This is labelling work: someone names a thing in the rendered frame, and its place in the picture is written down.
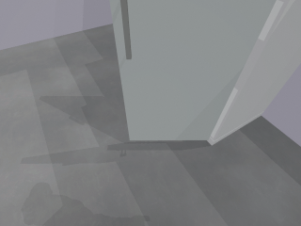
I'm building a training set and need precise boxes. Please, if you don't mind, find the handle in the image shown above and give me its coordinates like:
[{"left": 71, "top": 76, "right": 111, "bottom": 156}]
[{"left": 120, "top": 0, "right": 132, "bottom": 60}]

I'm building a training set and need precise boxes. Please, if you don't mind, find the fridge door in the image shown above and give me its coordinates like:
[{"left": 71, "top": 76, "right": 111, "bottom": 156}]
[{"left": 109, "top": 0, "right": 277, "bottom": 141}]

